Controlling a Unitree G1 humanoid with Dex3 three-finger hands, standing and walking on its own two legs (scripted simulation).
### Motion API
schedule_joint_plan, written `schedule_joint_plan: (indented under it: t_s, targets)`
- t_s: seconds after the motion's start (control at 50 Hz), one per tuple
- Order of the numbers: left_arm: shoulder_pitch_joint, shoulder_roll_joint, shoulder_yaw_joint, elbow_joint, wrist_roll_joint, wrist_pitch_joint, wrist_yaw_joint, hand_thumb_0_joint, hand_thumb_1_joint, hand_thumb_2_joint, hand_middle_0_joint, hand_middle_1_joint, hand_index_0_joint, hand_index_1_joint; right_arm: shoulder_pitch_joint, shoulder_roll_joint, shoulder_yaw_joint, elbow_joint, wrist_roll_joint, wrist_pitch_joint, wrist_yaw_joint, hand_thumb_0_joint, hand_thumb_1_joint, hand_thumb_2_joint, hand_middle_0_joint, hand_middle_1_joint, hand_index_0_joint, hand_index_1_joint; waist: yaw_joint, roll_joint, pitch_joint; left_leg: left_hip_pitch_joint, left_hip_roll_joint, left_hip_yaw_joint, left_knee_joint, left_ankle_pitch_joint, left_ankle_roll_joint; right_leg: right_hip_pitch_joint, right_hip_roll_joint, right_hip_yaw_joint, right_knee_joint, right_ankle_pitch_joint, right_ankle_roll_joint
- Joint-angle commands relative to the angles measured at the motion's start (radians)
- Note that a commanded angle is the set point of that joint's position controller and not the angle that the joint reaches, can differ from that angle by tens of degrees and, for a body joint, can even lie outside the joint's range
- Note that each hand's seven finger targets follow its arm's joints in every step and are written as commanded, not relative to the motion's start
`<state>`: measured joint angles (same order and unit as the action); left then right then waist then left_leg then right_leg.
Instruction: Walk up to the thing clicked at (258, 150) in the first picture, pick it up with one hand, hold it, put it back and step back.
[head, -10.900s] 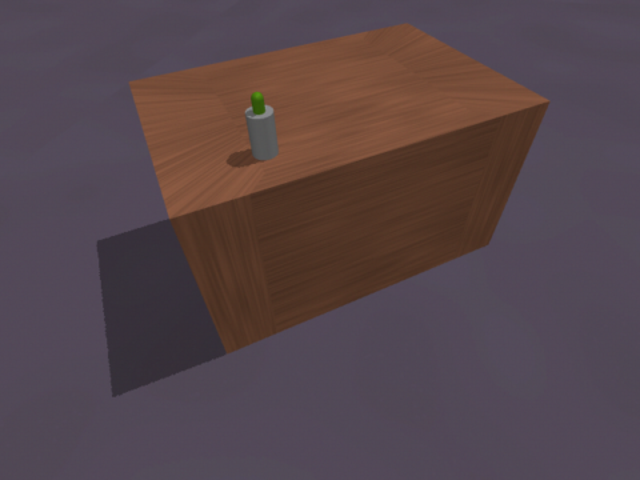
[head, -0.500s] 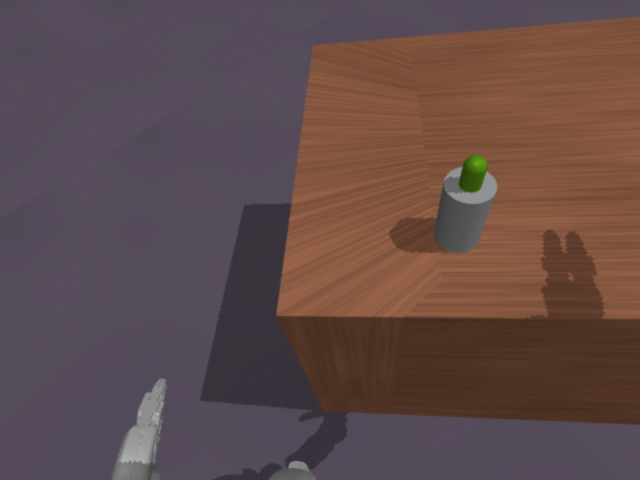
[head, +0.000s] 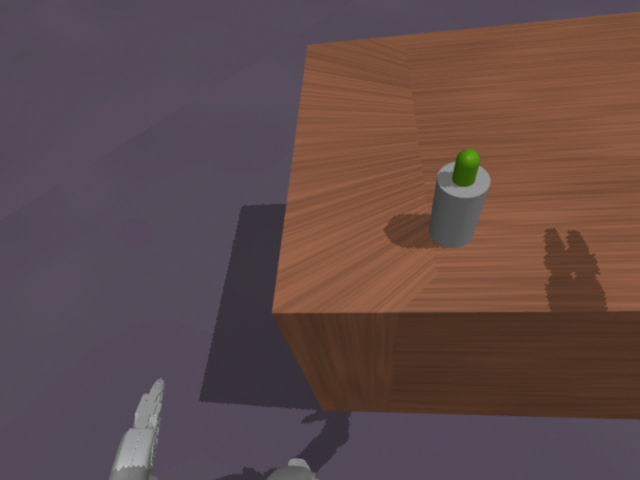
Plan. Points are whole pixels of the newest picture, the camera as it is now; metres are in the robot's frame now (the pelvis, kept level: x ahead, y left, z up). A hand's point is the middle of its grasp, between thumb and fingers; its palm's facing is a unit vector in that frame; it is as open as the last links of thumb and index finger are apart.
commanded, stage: go down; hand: right
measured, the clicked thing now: (459, 195) +0.52 -0.13 +0.01
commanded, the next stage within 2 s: approach in 0.04 s
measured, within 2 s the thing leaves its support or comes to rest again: leaves its support in 1.82 s
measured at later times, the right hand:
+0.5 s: hand (577, 227) +0.44 -0.25 +0.04, palm faces +0.00 +1.00 +0.08, open 17.6 cm
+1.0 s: hand (489, 224) +0.48 -0.16 +0.00, palm faces +0.04 +1.00 +0.03, open 17.7 cm
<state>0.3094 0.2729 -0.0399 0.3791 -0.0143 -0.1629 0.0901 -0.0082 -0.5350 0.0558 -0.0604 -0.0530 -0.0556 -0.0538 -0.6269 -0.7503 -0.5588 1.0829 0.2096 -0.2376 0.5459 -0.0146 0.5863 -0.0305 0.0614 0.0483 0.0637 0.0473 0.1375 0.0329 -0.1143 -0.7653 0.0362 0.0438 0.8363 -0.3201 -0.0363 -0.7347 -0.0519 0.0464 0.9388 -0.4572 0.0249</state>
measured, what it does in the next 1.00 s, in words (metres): stands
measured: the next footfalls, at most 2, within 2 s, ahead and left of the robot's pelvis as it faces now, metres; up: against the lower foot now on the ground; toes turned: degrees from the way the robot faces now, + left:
none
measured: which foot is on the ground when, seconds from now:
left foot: down 0.00-1.00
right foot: down 0.00-1.00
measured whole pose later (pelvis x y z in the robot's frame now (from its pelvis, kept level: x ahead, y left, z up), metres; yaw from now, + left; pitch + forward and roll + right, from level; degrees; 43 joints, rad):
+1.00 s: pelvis -0.01 +0.00 -0.04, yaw +2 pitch +21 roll +2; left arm 0.39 0.23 0.06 0.06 0.06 -0.08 -0.01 -0.01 -0.52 0.04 -0.06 -0.05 -0.06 -0.04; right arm -0.72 -0.40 -0.44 1.07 0.06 -0.41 0.15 -0.02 0.60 -0.01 0.06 0.04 0.06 0.04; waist 0.21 0.00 -0.15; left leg -1.05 0.03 0.01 1.09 -0.40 -0.04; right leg -1.00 -0.06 0.03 1.18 -0.55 0.02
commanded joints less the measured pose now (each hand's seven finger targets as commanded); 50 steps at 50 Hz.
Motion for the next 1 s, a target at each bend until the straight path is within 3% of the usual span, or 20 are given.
schedule_joint_plan:
  t_s: [0.0,0.02,0.1,0.16,0.22,0.26,0.34,0.4,0.48,0.56,0.62,0.68,0.7,0.74,0.78,0.82,0.84,0.88,0.92,0.98]
  targets:
    - [-0.037,0.157,0.065,-0.172,-0.003,-0.059,0.019,0.0,-0.553,0.055,-0.048,-0.049,-0.044,-0.054,-0.368,-0.347,-0.046,-0.259,0.023,-0.079,0.007,0.0,0.585,-0.026,0.063,0.045,0.062,0.045,-0.038,-0.246,-0.41,0.202,-0.042,0.007,-0.055,0.193,0.053,0.245,0.028,0.0,-0.139,0.385,-0.011]
    - [-0.027,0.175,0.087,-0.173,0.001,-0.056,0.022,0.0,-0.55,0.053,-0.048,-0.05,-0.045,-0.053,-0.427,-0.402,-0.077,-0.325,0.019,-0.089,0.001,0.0,0.584,-0.027,0.062,0.045,0.061,0.045,-0.038,-0.275,-0.466,0.226,-0.038,-0.002,-0.051,0.219,0.054,0.268,0.032,-0.003,-0.126,0.42,-0.011]
    - [0.0,0.178,0.094,-0.117,0.0,-0.049,0.026,0.0,-0.546,0.05,-0.047,-0.051,-0.045,-0.052,-0.335,-0.321,-0.035,-0.22,0.022,-0.069,-0.003,0.0,0.558,-0.015,0.072,0.04,0.066,0.04,-0.013,-0.223,-0.355,0.199,-0.039,0.0,-0.064,0.208,0.051,0.213,0.036,-0.006,-0.138,0.371,-0.018]
    - [-0.04,0.154,0.071,-0.133,0.002,-0.052,0.027,0.0,-0.57,0.061,-0.052,-0.048,-0.039,-0.061,-0.473,-0.34,-0.019,-0.328,0.003,-0.08,-0.015,0.0,0.551,-0.015,0.076,0.036,0.068,0.035,-0.028,-0.289,-0.397,0.181,-0.043,0.002,-0.064,0.178,0.057,0.27,0.025,-0.001,-0.145,0.403,-0.007]
    - [-0.013,0.177,0.107,-0.091,0.003,-0.051,0.022,0.0,-0.564,0.057,-0.05,-0.048,-0.041,-0.059,-0.298,-0.163,0.059,-0.076,0.016,-0.041,-0.012,0.0,0.57,-0.015,0.072,0.037,0.068,0.037,0.015,-0.165,-0.25,0.147,-0.045,0.012,-0.068,0.174,0.051,0.184,0.029,0.0,-0.146,0.343,-0.017]
    - [-0.062,0.207,0.129,-0.173,0.002,-0.063,0.022,0.0,-0.56,0.052,-0.05,-0.047,-0.042,-0.055,-0.408,-0.208,0.052,-0.194,0.009,-0.058,-0.018,0.0,0.553,-0.018,0.077,0.038,0.072,0.037,0.021,-0.183,-0.317,0.148,-0.04,0.004,-0.067,0.167,0.049,0.194,0.025,0.001,-0.145,0.314,-0.022]
    - [-0.016,0.177,0.127,-0.164,0.008,-0.068,0.006,0.0,-0.559,0.05,-0.052,-0.049,-0.045,-0.056,-0.382,-0.071,0.111,-0.076,0.011,-0.076,-0.034,0.0,0.566,-0.023,0.073,0.039,0.072,0.039,0.048,-0.093,-0.247,0.102,-0.038,-0.001,-0.053,0.108,0.043,0.107,0.03,0.001,-0.124,0.193,-0.035]
    - [0.013,0.137,0.082,-0.255,0.017,-0.074,-0.009,0.0,-0.555,0.047,-0.051,-0.049,-0.046,-0.054,-0.373,-0.09,0.079,-0.061,0.004,-0.114,-0.058,0.0,0.599,-0.025,0.066,0.043,0.069,0.042,0.046,-0.082,-0.322,0.094,-0.042,0.003,-0.011,0.163,0.039,0.109,0.033,-0.002,-0.079,0.277,-0.032]
    - [0.084,0.143,0.127,-0.345,0.038,-0.065,-0.023,0.0,-0.533,0.032,-0.046,-0.05,-0.051,-0.044,-0.495,-0.18,0.009,-0.237,-0.025,-0.194,-0.115,0.0,0.611,-0.023,0.053,0.043,0.057,0.043,0.035,-0.183,-0.519,0.155,-0.031,-0.029,0.05,0.263,0.04,0.117,0.054,-0.027,0.0,0.344,-0.03]
    - [0.044,0.129,0.141,-0.341,0.056,-0.056,-0.039,0.0,-0.545,0.04,-0.05,-0.049,-0.052,-0.048,-0.456,-0.059,0.055,-0.133,-0.057,-0.239,-0.182,0.0,0.611,0.0,0.07,0.034,0.063,0.034,0.046,-0.203,-0.388,0.007,-0.037,-0.024,0.099,0.184,0.049,0.009,0.044,-0.022,0.045,0.29,-0.022]
    - [0.019,0.151,0.183,-0.428,0.072,-0.062,-0.04,0.0,-0.55,0.042,-0.05,-0.048,-0.051,-0.047,-0.633,-0.129,0.021,-0.338,-0.092,-0.296,-0.249,0.0,0.611,0.0,0.065,0.033,0.059,0.033,0.042,-0.324,-0.619,0.041,-0.037,-0.036,0.137,0.207,0.052,0.089,0.04,-0.028,0.078,0.305,-0.013]
    - [0.106,0.112,0.143,-0.402,0.081,-0.036,-0.056,0.0,-0.535,0.031,-0.044,-0.045,-0.053,-0.035,-0.467,0.046,0.087,-0.168,-0.11,-0.281,-0.293,0.0,0.611,-0.006,0.056,0.037,0.053,0.037,0.051,-0.261,-0.554,0.044,-0.048,-0.019,0.149,0.224,0.051,0.03,0.042,-0.022,0.094,0.338,-0.011]
    - [0.072,0.104,0.135,-0.438,0.077,-0.032,-0.059,0.0,-0.534,0.03,-0.043,-0.045,-0.051,-0.036,-0.447,0.043,0.083,-0.17,-0.118,-0.281,-0.306,0.0,0.611,0.0,0.062,0.035,0.057,0.035,0.044,-0.245,-0.577,0.064,-0.05,-0.015,0.156,0.238,0.05,0.01,0.04,-0.019,0.099,0.349,-0.011]
    - [0.056,0.156,0.187,-0.467,0.085,-0.018,-0.056,0.0,-0.543,0.034,-0.045,-0.044,-0.051,-0.038,-0.614,-0.097,0.025,-0.396,-0.137,-0.299,-0.341,0.0,0.611,-0.002,0.062,0.035,0.056,0.035,0.018,-0.366,-0.737,0.083,-0.048,-0.024,0.177,0.272,0.051,0.102,0.028,-0.023,0.112,0.433,0.0]
    - [0.11,0.167,0.217,-0.45,0.086,0.001,-0.062,0.0,-0.538,0.032,-0.045,-0.047,-0.054,-0.038,-0.551,0.006,0.058,-0.323,-0.136,-0.27,-0.364,0.0,0.611,-0.005,0.051,0.036,0.048,0.036,0.04,-0.324,-0.657,0.049,-0.059,-0.004,0.173,0.238,0.054,0.11,0.024,-0.013,0.1,0.434,0.005]
    - [0.13,0.114,0.176,-0.423,0.075,0.022,-0.074,0.0,-0.537,0.029,-0.044,-0.045,-0.054,-0.035,-0.388,0.136,0.096,-0.164,-0.136,-0.239,-0.383,0.0,0.611,-0.011,0.053,0.039,0.051,0.039,0.049,-0.206,-0.47,0.032,-0.062,0.003,0.153,0.181,0.054,-0.025,0.027,-0.011,0.074,0.335,-0.005]
    - [0.055,0.111,0.171,-0.515,0.068,0.018,-0.077,0.0,-0.544,0.034,-0.046,-0.046,-0.052,-0.04,-0.381,0.179,0.111,-0.158,-0.136,-0.238,-0.386,0.0,0.595,-0.014,0.058,0.039,0.056,0.039,0.059,-0.156,-0.492,0.054,-0.06,0.003,0.156,0.187,0.052,-0.053,0.024,-0.009,0.072,0.311,-0.01]
    - [0.047,0.13,0.195,-0.535,0.067,0.025,-0.074,0.0,-0.545,0.033,-0.046,-0.045,-0.052,-0.039,-0.435,0.131,0.099,-0.224,-0.153,-0.237,-0.394,0.0,0.579,-0.006,0.063,0.035,0.058,0.035,0.06,-0.141,-0.503,0.062,-0.056,-0.005,0.16,0.18,0.048,-0.075,0.02,-0.017,0.073,0.268,-0.018]
    - [0.099,0.156,0.244,-0.493,0.065,0.033,-0.076,0.0,-0.543,0.033,-0.047,-0.046,-0.054,-0.039,-0.414,0.172,0.115,-0.173,-0.153,-0.228,-0.398,0.0,0.599,-0.015,0.054,0.039,0.052,0.039,0.074,-0.106,-0.417,0.008,-0.057,-0.002,0.152,0.129,0.048,-0.087,0.021,-0.015,0.065,0.21,-0.023]
    - [0.073,0.13,0.227,-0.53,0.06,0.024,-0.083,0.0,-0.534,0.025,-0.045,-0.044,-0.055,-0.033,-0.441,0.202,0.128,-0.215,-0.15,-0.237,-0.407,0.0,0.611,-0.022,0.045,0.043,0.048,0.043,0.071,-0.078,-0.394,-0.001,-0.052,-0.007,0.144,0.078,0.045,-0.117,0.021,-0.016,0.061,0.138,-0.034]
